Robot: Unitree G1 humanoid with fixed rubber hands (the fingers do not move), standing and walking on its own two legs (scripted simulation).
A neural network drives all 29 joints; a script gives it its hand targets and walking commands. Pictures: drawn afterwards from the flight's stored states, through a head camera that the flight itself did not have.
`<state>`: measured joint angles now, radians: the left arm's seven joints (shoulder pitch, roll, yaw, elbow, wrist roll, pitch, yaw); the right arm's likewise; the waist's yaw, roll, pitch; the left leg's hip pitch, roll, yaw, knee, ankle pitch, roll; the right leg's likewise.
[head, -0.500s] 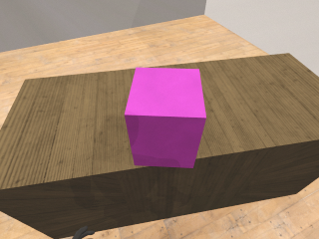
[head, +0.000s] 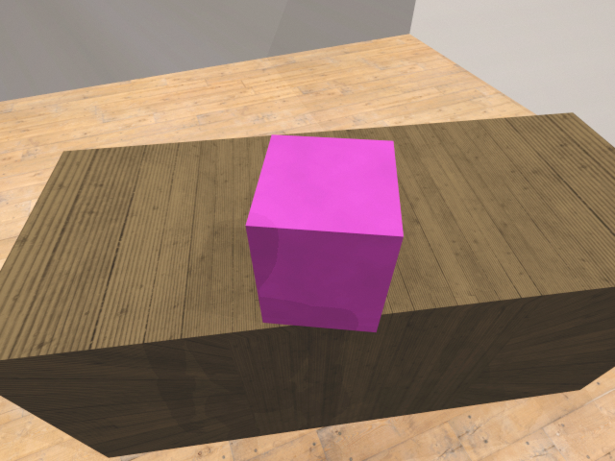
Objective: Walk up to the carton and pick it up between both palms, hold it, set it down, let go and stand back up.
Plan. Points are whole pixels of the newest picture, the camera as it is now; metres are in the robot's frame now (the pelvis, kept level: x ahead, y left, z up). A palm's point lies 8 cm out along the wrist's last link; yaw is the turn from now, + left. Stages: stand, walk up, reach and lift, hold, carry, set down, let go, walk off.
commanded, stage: stand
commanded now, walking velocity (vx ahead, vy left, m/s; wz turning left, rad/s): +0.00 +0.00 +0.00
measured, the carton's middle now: (325, 235) +0.47 +0.00 +0.01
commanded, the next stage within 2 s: none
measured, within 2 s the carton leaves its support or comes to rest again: neither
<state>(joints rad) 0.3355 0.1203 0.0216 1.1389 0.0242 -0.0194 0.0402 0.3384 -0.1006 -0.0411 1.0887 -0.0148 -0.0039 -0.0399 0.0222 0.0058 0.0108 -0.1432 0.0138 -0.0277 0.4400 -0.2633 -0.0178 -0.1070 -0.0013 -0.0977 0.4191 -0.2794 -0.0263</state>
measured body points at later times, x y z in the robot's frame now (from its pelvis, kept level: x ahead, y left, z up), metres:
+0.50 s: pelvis -0.01 -0.02 +0.00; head +0.00 -0.02 +0.45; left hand -0.04 +0.18 -0.17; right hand -0.06 -0.20 -0.17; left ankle -0.01 +0.13 -0.74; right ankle -0.03 -0.10 -0.74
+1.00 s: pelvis +0.00 -0.04 +0.00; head +0.01 -0.04 +0.45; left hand -0.05 +0.16 -0.17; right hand -0.03 -0.23 -0.17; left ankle -0.01 +0.13 -0.74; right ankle -0.03 -0.10 -0.74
